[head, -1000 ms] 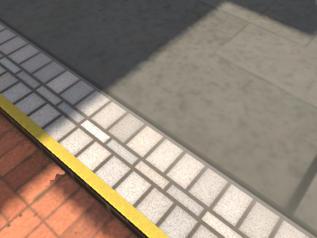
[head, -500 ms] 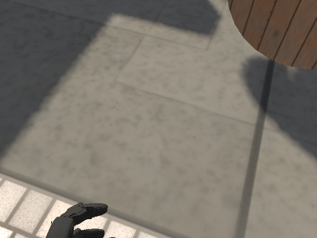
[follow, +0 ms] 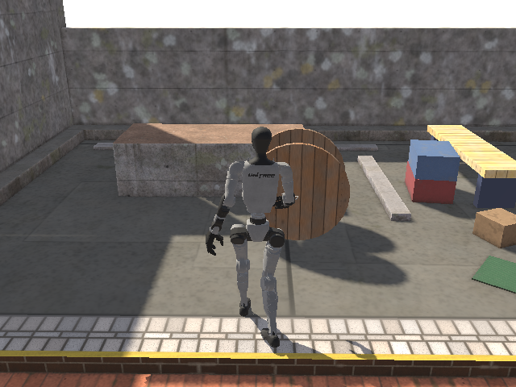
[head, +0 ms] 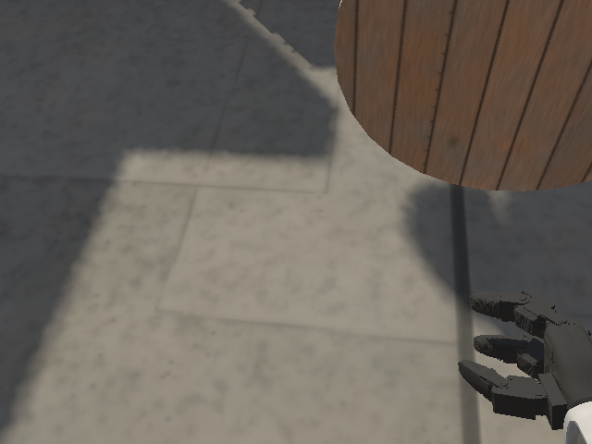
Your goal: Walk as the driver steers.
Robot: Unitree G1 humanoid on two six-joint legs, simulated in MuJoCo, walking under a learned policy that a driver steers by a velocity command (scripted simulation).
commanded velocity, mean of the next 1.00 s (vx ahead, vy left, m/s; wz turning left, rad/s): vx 0.19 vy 0.00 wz -0.58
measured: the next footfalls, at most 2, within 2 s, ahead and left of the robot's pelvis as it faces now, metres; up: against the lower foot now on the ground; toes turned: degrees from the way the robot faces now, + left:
right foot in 0.52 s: +0.14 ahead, -0.15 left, +0.00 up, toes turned -20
left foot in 0.90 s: +0.45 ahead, -0.06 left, +0.00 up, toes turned -36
